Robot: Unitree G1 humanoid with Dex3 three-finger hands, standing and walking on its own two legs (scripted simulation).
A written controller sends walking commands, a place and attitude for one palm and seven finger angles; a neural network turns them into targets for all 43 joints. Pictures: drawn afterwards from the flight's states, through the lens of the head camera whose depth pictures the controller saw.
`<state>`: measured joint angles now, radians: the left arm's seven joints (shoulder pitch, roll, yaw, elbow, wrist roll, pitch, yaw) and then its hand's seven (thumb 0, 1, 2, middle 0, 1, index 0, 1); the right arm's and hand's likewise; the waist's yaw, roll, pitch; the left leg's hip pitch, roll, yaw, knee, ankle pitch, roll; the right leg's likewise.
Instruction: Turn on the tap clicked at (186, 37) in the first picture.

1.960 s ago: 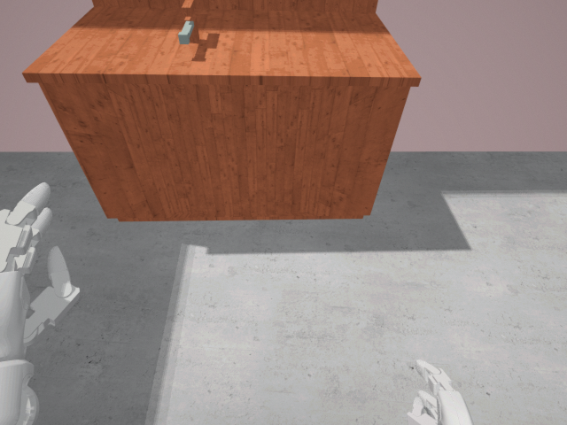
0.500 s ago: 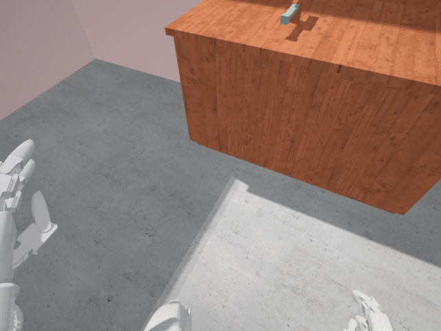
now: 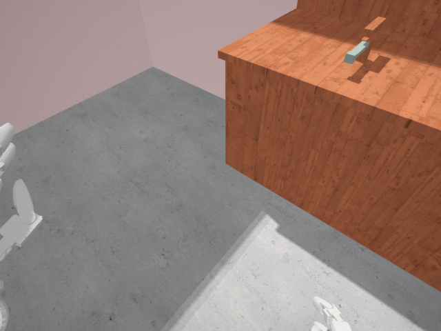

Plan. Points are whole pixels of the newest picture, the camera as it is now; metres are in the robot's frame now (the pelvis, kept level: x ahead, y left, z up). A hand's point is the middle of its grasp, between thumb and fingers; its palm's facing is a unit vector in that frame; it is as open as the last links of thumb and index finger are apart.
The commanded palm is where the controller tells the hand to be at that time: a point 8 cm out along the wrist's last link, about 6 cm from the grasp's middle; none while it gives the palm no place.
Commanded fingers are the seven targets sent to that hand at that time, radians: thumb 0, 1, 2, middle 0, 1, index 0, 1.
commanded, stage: walk to a spot facing it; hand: left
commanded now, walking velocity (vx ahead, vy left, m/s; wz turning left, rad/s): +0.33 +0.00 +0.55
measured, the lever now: (350, 57) +0.93 -0.31 +0.08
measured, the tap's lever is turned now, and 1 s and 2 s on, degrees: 0 0 0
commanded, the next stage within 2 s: turn to face it in 0.52 s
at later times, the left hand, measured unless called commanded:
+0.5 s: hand (52, 157) +0.31 +0.30 +0.18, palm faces +0.57 -0.70 -0.43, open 7.4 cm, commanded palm +0.22 +0.33 +0.19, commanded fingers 0.00 0.90 0.90 -0.20 -0.30 -0.20 -0.30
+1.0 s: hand (113, 133) +0.39 +0.24 +0.17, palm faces +0.61 -0.71 -0.34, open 7.4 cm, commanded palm +0.31 +0.27 +0.19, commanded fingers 0.00 0.90 0.90 -0.20 -0.30 -0.20 -0.30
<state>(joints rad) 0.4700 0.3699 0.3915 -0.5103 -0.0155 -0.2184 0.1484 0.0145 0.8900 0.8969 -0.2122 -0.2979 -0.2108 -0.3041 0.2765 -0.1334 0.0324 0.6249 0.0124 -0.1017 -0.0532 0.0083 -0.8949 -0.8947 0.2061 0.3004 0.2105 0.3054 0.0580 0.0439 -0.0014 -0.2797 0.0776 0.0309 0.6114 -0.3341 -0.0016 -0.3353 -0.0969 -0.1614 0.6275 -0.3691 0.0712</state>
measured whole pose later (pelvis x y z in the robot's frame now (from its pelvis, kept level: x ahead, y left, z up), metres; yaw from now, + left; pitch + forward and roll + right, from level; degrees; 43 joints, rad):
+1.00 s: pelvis +0.23 -0.04 +0.00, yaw +15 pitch -1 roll +2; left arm 0.34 0.28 0.28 -0.38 -0.01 -0.15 0.13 0.02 0.89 0.90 -0.21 -0.30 -0.21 -0.30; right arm 0.11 -0.23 0.01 0.62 0.00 -0.07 -0.05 0.01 -0.90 -0.89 0.20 0.30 0.21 0.30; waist 0.03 0.01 0.03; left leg -0.43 0.03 0.04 1.07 -0.44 -0.06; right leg -0.31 0.01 -0.09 0.56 -0.24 -0.08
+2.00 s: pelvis +0.16 -0.10 +0.01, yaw -19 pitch +1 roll +2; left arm 0.54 0.41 0.42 -0.56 -0.06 -0.19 0.15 0.02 0.89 0.90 -0.22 -0.30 -0.22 -0.30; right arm 0.16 -0.28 -0.06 0.56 0.02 0.05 -0.04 0.01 -0.91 -0.90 0.20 0.30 0.20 0.30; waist 0.01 0.01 0.07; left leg -0.48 0.06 0.03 0.95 -0.39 -0.09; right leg -0.32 0.08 0.02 0.48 -0.17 -0.10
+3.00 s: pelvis +0.06 -0.07 +0.00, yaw -50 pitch +0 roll +0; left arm 0.50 0.38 0.40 -0.51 -0.02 -0.19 0.15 0.01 0.89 0.90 -0.21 -0.30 -0.21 -0.30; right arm 0.21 -0.21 -0.02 0.57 0.01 -0.01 -0.06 0.01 -0.90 -0.90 0.20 0.30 0.20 0.30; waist 0.02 -0.04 0.02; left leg -0.26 0.04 0.10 0.55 -0.29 0.01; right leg -0.43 0.06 0.02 0.80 -0.39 0.00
